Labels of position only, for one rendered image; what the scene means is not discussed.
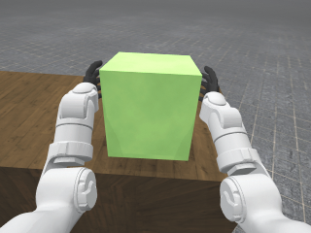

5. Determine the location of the carton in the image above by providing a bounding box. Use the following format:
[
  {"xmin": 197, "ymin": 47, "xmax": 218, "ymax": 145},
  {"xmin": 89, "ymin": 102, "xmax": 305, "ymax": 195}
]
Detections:
[{"xmin": 99, "ymin": 51, "xmax": 202, "ymax": 161}]

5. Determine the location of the robot left hand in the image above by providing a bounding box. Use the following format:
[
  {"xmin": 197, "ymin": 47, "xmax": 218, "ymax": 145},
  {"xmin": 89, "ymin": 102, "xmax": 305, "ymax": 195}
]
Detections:
[{"xmin": 83, "ymin": 60, "xmax": 103, "ymax": 98}]

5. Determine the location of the robot left forearm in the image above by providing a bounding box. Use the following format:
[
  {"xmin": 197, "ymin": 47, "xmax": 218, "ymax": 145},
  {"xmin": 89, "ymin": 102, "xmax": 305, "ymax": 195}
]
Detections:
[{"xmin": 35, "ymin": 83, "xmax": 99, "ymax": 206}]

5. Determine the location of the left robot upper arm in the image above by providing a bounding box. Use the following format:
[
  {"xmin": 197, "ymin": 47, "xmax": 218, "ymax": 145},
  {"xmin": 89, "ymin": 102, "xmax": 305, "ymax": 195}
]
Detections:
[{"xmin": 0, "ymin": 167, "xmax": 97, "ymax": 233}]

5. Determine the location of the robot right forearm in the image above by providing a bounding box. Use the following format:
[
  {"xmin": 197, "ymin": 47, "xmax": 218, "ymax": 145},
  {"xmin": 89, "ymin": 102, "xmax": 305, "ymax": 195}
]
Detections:
[{"xmin": 199, "ymin": 91, "xmax": 283, "ymax": 210}]

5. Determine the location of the right robot upper arm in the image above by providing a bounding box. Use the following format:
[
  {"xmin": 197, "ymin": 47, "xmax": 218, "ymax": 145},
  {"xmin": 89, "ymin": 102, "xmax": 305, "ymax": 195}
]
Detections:
[{"xmin": 220, "ymin": 173, "xmax": 311, "ymax": 233}]

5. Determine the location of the pedestal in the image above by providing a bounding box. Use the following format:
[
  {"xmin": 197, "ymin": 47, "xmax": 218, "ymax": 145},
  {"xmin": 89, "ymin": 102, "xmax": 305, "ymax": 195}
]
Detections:
[{"xmin": 0, "ymin": 71, "xmax": 238, "ymax": 233}]

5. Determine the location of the robot right hand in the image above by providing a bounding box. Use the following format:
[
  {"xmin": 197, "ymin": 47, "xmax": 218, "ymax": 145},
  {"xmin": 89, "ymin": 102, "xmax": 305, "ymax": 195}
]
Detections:
[{"xmin": 198, "ymin": 66, "xmax": 220, "ymax": 102}]

